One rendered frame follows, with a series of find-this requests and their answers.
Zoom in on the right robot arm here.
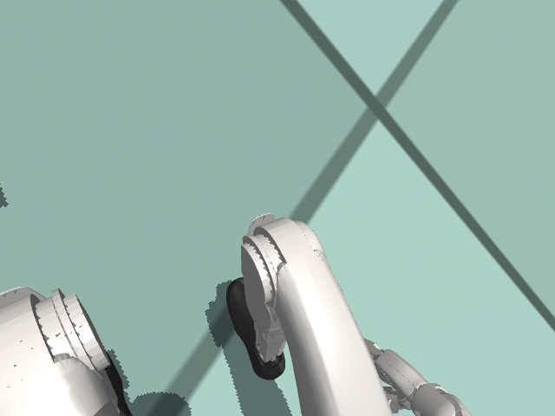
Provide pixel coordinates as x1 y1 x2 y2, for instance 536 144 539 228
410 383 473 416

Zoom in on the left robot foot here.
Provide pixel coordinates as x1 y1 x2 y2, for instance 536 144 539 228
105 350 133 416

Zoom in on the right robot foot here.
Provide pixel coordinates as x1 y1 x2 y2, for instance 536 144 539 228
226 277 285 380

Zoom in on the right robot hand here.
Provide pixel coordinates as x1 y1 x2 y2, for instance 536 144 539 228
363 338 428 413

